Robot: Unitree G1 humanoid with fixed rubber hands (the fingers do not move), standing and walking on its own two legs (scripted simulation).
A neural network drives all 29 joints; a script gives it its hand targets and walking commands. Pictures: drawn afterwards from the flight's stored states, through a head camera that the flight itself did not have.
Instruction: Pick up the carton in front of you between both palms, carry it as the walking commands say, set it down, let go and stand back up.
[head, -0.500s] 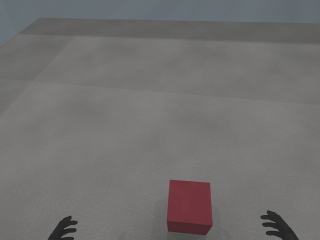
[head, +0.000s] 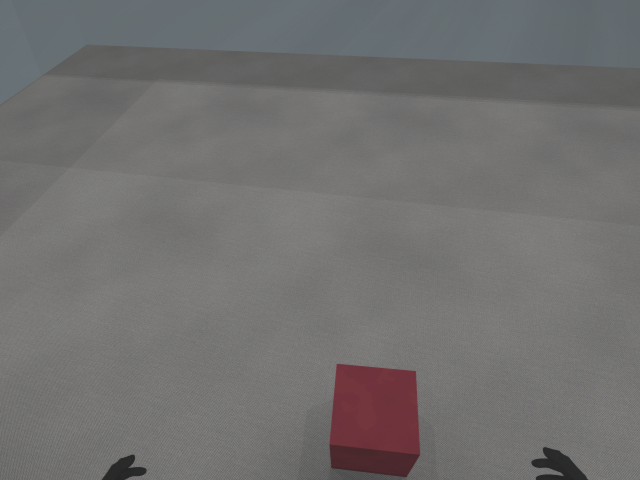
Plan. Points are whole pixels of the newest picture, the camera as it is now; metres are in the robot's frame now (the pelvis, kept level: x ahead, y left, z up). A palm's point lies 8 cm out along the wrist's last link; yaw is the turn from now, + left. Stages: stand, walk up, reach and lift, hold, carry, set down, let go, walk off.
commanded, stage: stand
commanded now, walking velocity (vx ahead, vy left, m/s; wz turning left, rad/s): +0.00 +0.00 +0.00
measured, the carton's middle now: (372, 421) +0.38 -0.10 -0.65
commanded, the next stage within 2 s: none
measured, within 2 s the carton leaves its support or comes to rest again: neither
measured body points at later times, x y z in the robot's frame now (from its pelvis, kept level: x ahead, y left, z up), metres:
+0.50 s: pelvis -0.01 +0.00 +0.00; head -0.02 -0.01 +0.45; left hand +0.08 +0.31 -0.11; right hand +0.08 -0.31 -0.11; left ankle -0.07 +0.13 -0.74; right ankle +0.02 -0.11 -0.74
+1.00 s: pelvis -0.02 +0.00 +0.01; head -0.02 -0.01 +0.46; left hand +0.09 +0.32 -0.11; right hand +0.07 -0.32 -0.12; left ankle -0.07 +0.13 -0.74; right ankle +0.02 -0.11 -0.74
